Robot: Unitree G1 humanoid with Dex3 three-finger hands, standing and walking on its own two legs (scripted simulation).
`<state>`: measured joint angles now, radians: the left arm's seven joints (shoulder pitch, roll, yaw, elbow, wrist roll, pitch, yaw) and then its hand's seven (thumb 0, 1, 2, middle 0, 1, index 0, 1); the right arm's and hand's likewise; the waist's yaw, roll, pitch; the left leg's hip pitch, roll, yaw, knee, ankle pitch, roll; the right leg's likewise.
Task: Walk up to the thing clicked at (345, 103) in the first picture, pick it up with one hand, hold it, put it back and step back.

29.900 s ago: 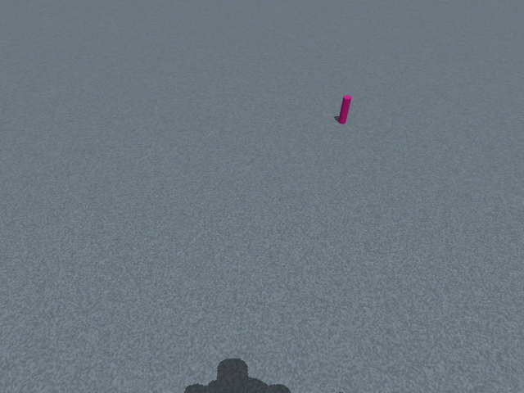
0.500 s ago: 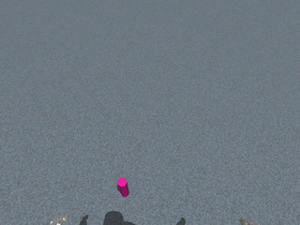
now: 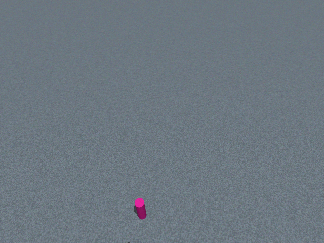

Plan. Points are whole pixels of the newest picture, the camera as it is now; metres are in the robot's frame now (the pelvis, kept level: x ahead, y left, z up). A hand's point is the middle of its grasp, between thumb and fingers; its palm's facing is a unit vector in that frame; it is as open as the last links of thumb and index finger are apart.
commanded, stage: stand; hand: left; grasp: from the side
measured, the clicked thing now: (140, 209) +0.47 +0.15 -0.68
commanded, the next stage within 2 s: step back in 1.40 s
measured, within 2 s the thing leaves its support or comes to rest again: neither
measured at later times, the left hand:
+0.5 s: hand out of the picture +0.05 +0.24 -0.16, palm faces -0.03 -0.94 -0.34, open 7.3 cm
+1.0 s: hand out of the picture +0.11 +0.23 -0.15, palm faces -0.02 -0.94 -0.34, open 7.3 cm
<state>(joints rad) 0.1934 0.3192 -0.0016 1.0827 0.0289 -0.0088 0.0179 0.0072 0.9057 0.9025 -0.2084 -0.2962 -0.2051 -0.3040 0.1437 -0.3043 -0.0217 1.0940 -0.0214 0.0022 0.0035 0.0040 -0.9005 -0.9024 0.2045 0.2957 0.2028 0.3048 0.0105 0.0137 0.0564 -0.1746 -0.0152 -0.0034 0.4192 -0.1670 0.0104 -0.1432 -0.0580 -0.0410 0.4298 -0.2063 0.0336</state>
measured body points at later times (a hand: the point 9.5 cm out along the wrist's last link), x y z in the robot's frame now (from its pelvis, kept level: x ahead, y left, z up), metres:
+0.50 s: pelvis +0.00 -0.01 +0.00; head +0.00 -0.01 +0.45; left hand +0.06 +0.29 -0.13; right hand +0.05 -0.30 -0.14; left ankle +0.04 +0.11 -0.74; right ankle +0.02 -0.14 -0.74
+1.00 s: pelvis +0.03 -0.02 +0.01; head +0.03 -0.02 +0.46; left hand +0.11 +0.28 -0.12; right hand +0.10 -0.31 -0.13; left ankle +0.04 +0.11 -0.74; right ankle +0.02 -0.14 -0.74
